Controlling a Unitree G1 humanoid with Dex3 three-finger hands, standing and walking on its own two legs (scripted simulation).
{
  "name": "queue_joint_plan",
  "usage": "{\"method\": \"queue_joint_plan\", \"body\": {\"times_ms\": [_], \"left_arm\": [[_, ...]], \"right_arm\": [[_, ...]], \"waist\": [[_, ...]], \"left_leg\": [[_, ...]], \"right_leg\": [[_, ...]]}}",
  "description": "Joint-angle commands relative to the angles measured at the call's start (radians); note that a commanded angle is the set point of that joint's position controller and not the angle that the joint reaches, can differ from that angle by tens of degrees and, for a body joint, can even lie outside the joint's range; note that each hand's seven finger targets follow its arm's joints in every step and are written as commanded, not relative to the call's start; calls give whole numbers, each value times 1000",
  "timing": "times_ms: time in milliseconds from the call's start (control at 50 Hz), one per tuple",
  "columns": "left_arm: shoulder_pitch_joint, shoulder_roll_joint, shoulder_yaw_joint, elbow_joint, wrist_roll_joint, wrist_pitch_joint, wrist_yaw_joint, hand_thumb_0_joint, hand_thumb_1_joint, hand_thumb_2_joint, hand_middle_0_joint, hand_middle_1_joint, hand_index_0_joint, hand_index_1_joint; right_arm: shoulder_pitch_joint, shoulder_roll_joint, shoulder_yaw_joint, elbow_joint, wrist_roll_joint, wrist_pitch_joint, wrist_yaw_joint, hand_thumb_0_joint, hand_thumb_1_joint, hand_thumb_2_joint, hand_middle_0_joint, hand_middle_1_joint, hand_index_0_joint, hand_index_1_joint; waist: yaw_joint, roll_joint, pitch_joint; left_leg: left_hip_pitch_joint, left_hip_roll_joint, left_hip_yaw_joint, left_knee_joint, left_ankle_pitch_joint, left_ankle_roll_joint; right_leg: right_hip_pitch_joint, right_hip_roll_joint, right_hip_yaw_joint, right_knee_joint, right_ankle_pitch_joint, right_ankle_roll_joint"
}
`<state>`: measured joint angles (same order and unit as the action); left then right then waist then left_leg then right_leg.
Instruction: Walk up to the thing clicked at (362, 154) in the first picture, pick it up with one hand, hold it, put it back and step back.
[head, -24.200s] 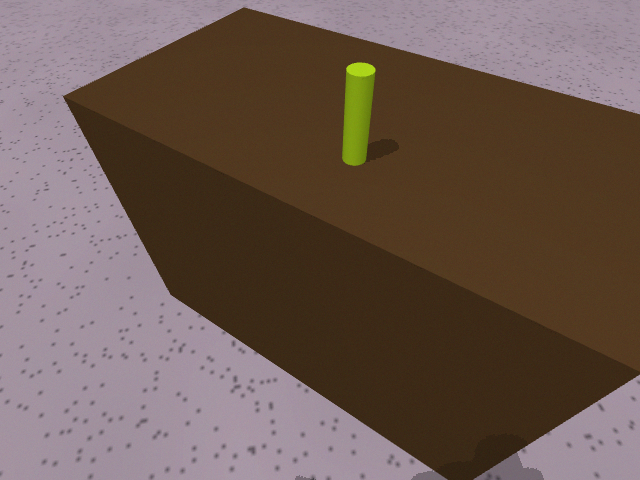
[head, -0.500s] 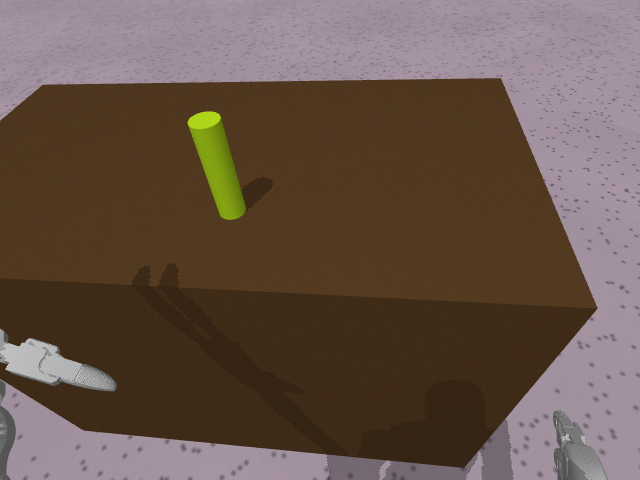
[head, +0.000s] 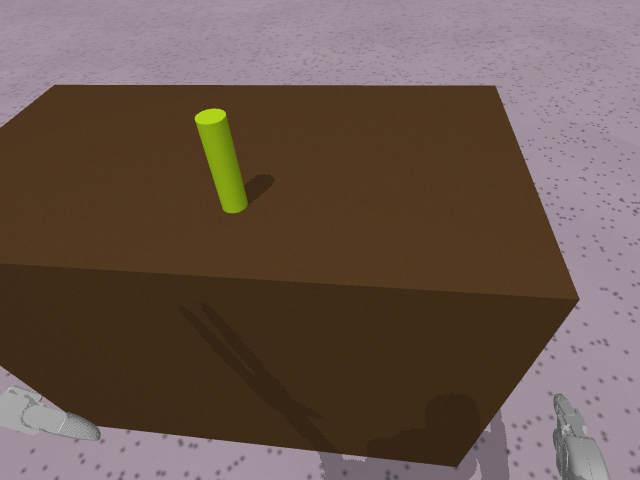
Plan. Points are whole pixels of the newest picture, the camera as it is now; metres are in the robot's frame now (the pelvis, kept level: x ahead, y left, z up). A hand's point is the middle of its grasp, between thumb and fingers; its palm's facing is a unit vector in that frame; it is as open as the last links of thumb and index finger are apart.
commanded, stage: home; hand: left
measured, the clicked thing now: (223, 164) +0.54 +0.19 +0.12
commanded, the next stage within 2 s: none
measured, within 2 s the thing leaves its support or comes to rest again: neither
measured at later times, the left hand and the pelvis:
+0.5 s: hand (127, 398) +0.20 +0.24 +0.05, palm faces +0.25 -0.91 -0.33, open 17.4 cm; pelvis +0.02 +0.01 +0.01, yaw -1 degrees
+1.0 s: hand (217, 430) +0.21 +0.18 -0.09, palm faces +0.07 -0.97 -0.23, open 17.4 cm; pelvis +0.03 +0.01 +0.00, yaw -1 degrees
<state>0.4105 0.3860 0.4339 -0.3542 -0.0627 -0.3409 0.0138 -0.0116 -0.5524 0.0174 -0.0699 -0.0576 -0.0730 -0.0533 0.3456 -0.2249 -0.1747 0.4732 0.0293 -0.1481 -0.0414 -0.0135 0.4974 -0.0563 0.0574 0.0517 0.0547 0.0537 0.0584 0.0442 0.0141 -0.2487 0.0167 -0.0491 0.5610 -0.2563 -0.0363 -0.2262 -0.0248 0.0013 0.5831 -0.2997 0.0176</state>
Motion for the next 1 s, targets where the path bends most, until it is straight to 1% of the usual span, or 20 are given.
{"method": "queue_joint_plan", "body": {"times_ms": [0, 40, 80, 100, 200, 320, 360, 420, 480, 500, 560, 640, 660, 680, 700, 740, 820, 880, 920, 980], "left_arm": [[-125, 221, 156, -129, -17, -66, 30, 0, -590, 34, -73, -61, -71, -63], [-153, 223, 156, -127, -16, -74, 33, 0, -488, 94, -57, -65, -56, -65], [-128, 196, 132, -51, -15, -71, 29, 0, -514, 79, -54, -60, -53, -61], [-115, 183, 116, -54, -16, -72, 27, 0, -502, 87, -55, -64, -55, -64], [-94, 133, 47, -39, -12, -67, 18, 0, -478, 102, -57, -69, -58, -68], [8, 67, -58, 19, 6, -26, 16, 0, -505, 85, -54, -64, -55, -63], [17, 51, -85, 43, 16, -7, 20, 0, -518, 78, -53, -61, -54, -60], [2, 10, -156, 82, 27, 17, 24, 0, -564, 51, -48, -54, -49, -52], [-18, -12, -206, 161, 36, 39, 27, 0, -600, 32, -44, -49, -46, -47], [-15, -43, -242, 211, 42, 49, 24, 0, -594, 34, -44, -49, -47, -47], [-31, -43, -272, 282, 46, 71, 28, 0, -603, 29, -43, -47, -46, -45], [-59, -78, -328, 469, 51, 109, 27, 0, -592, 33, -45, -47, -46, -46], [-74, 4, -188, 424, 53, 98, 62, 0, -583, 38, -45, -48, -46, -47], [-49, -79, -302, 539, 63, 116, 53, 0, -576, 41, -46, -48, -47, -48], [-50, -131, -359, 598, 62, 126, 48, 0, -553, 55, -49, -52, -49, -52], [-163, -104, -343, 588, 61, 124, 59, 0, -544, 60, -50, -54, -50, -53], [-239, -88, -350, 669, 69, 145, 68, 0, -520, 72, -52, -56, -52, -57], [-278, -78, -352, 671, 68, 160, 81, 0, -523, 71, -52, -55, -51, -56], [-239, -88, -357, 702, 67, 173, 88, 0, -550, 55, -49, -51, -48, -52], [-196, -133, -390, 753, 62, 191, 91, 0, -555, 52, -49, -50, -48, -51]], "right_arm": [[-106, -128, -43, -145, -2, -69, -8, 0, 472, -68, 57, 53, 54, 53], [-142, -147, -50, -180, -2, -76, -11, 0, 312, -228, 129, 182, 129, 182], [-113, -103, -3, -152, 0, -78, -6, 0, 152, -388, 131, 185, 131, 185], [-130, -83, 20, -142, 1, -78, -4, 0, 72, -468, 131, 185, 131, 185], [-147, -20, 111, -105, -1, -72, 8, 0, -328, -581, 145, 207, 145, 207], [-151, -128, 28, -61, -13, -62, -1, 0, -576, -716, 168, 247, 168, 247], [-166, -142, 9, -38, -18, -59, -7, 0, -564, -709, 167, 245, 167, 245], [-219, -91, 53, -31, -17, -57, -8, 0, -559, -706, 167, 244, 167, 244], [-222, -56, 86, -13, -19, -54, -15, 0, -670, -772, 178, 263, 178, 263], [-207, -34, 108, -5, -22, -53, -16, 0, -750, -825, 187, 278, 187, 278], [-220, -46, 111, 24, -25, -44, -21, 0, -872, -890, 199, 297, 199, 297], [-215, -50, 116, 53, -25, -28, -20, 0, -892, -901, 201, 301, 201, 301], [-181, -128, 114, 95, -35, -19, -22, 0, -875, -891, 199, 298, 199, 298], [-185, -114, 125, 89, -32, -17, -24, 0, -890, -899, 201, 300, 201, 300], [-190, -104, 127, 90, -33, -18, -21, 0, -891, -900, 201, 301, 201, 301], [-189, -101, 129, 102, -33, -9, -22, 0, -894, -902, 201, 301, 201, 301], [-180, -103, 130, 110, -34, 5, -25, 0, -894, -902, 201, 301, 201, 301], [-191, -107, 128, 101, -33, 9, -25, 0, -894, -902, 201, 301, 201, 301], [-196, -110, 127, 93, -31, 12, -25, 0, -895, -902, 201, 301, 201, 301], [-210, -114, 124, 75, -27, 14, -22, 0, -895, -902, 201, 301, 201, 301]], "waist": [[19, -3, -2], [19, -5, -20], [12, -51, 23], [25, -24, 7], [30, 20, -6], [-20, -18, -79], [-29, -7, -95], [-26, -16, -68], [-44, -33, -65], [-49, -46, -60], [-43, -4, -72], [-48, 5, -76], [-24, -26, -106], [-58, -47, -71], [-67, -54, -57], [-62, 3, -93], [-69, -7, -162], [-54, 4, -185], [-47, -9, -187], [-47, -53, -112]], "left_leg": [[-2, -39, 72, -136, -26, 42], [8, -40, 74, -144, -28, 42], [-2, -34, 71, -151, -38, 46], [4, -38, 73, -152, -20, 46], [-4, -33, 74, -162, -2, 46], [80, -20, 63, -142, 139, 42], [103, -18, 60, -144, 165, 39], [92, -14, 53, -161, 134, 40], [91, -22, 63, -152, 131, 47], [89, -20, 63, -150, 137, 48], [86, -23, 68, -142, 165, 45], [73, -18, 70, -130, 212, 38], [83, -23, 66, -107, 217, 33], [74, -23, 71, -107, 208, 35], [67, -22, 70, -103, 209, 35], [71, -23, 75, -89, 227, 29], [77, -22, 81, -51, 299, 31], [74, -20, 82, -53, 283, 28], [76, -16, 83, -56, 290, 26], [39, -15, 83, -78, 208, 28]], "right_leg": [[-21, 14, -44, -161, -17, -10], [-13, 15, -44, -168, -16, -10], [-17, 20, -51, -172, -23, -4], [-3, 15, -48, -172, -7, -7], [11, 20, -55, -163, 28, -9], [24, 32, -60, -148, 158, -12], [17, 36, -62, -145, 181, -13], [8, 39, -67, -152, 150, -14], [5, 26, -61, -164, 155, -10], [3, 27, -62, -163, 163, -9], [11, 18, -59, -157, 193, -13], [8, 20, -59, -143, 237, -17], [39, 30, -58, -146, 234, -17], [10, 31, -55, -147, 230, -17], [-3, 32, -57, -137, 232, -17], [-7, 28, -51, -122, 252, -21], [2, 24, -43, -93, 339, -16], [19, 26, -45, -92, 318, -18], [28, 31, -48, -89, 320, -18], [-1, 37, -55, -111, 239, -18]]}}
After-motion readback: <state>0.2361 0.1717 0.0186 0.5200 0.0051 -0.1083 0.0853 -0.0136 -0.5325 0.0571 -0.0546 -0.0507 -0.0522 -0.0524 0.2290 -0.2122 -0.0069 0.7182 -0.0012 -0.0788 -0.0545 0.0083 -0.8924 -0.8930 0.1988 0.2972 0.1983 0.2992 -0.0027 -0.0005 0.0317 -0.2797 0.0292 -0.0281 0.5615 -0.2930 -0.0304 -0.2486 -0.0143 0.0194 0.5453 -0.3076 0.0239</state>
